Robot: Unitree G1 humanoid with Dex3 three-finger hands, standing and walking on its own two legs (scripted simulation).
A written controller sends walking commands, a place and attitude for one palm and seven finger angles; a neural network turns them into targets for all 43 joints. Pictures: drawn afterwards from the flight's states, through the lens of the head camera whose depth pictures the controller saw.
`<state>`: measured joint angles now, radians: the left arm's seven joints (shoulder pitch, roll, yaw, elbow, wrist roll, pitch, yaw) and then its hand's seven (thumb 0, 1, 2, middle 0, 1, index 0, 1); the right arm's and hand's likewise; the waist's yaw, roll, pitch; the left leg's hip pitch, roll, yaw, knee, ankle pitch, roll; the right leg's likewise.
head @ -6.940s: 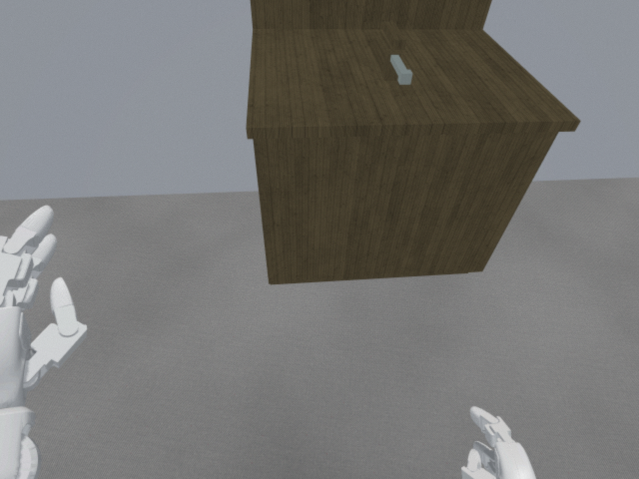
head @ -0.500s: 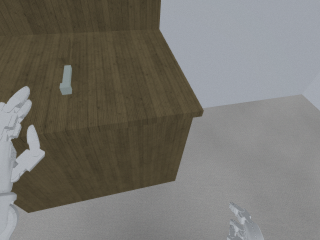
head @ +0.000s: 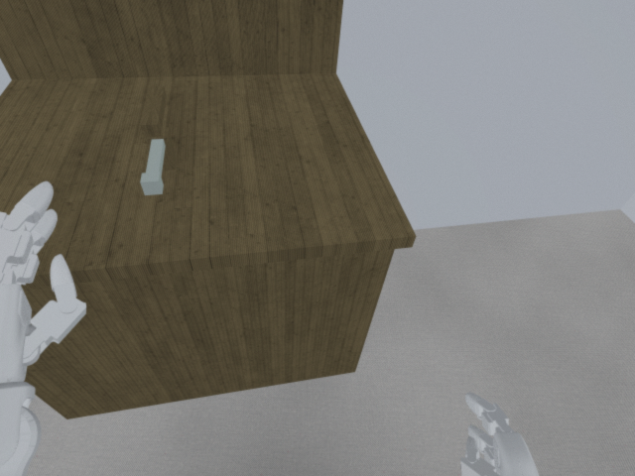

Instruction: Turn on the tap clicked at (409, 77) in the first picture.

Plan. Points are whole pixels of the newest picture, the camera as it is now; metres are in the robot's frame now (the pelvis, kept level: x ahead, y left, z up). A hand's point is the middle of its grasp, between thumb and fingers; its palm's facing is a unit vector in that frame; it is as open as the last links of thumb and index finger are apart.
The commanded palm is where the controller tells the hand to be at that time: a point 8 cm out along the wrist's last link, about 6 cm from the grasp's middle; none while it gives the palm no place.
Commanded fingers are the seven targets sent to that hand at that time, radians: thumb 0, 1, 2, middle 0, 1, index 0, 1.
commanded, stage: come to a stop and stand still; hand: left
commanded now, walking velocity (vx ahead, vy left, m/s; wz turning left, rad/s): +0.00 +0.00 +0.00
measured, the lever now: (152, 183) +0.51 +0.33 +0.05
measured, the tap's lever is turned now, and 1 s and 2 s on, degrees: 0 0 0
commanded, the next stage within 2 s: look again from close up in 0.56 s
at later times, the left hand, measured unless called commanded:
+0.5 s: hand (114, 269) +0.26 +0.25 +0.16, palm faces +0.39 -0.84 -0.38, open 7.4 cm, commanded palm +0.21 +0.27 +0.17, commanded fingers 0.00 0.90 0.90 -0.20 -0.30 -0.20 -0.30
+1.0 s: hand (111, 277) +0.25 +0.25 +0.15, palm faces +0.41 -0.84 -0.37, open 7.4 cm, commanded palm +0.20 +0.27 +0.17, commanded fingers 0.00 0.90 0.90 -0.20 -0.30 -0.20 -0.30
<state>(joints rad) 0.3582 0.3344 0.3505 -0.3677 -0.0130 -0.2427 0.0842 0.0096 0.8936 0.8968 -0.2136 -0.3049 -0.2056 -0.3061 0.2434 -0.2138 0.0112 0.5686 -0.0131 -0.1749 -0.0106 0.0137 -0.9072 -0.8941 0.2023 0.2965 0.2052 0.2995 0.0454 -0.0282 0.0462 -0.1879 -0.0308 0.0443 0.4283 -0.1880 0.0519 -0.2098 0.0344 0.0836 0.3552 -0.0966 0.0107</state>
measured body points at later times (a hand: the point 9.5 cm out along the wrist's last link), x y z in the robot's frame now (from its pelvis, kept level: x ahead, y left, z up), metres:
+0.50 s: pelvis +0.05 -0.01 +0.00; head +0.06 +0.00 +0.45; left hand +0.23 +0.29 +0.18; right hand +0.24 -0.22 -0.07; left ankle +0.03 +0.08 -0.74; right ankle +0.07 -0.13 -0.74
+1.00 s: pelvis +0.05 -0.01 +0.00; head +0.06 -0.01 +0.45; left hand +0.23 +0.29 +0.17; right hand +0.23 -0.23 -0.08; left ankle +0.03 +0.08 -0.74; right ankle +0.07 -0.13 -0.74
